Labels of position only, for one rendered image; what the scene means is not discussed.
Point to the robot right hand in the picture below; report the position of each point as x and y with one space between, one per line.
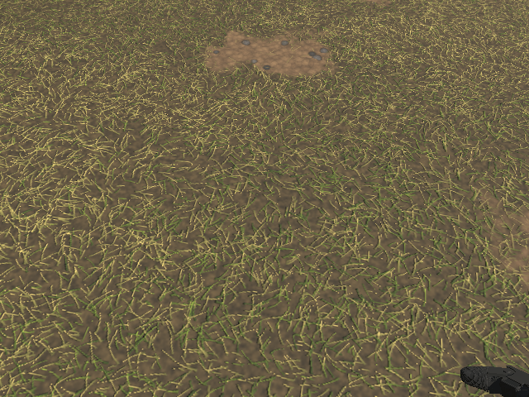
509 382

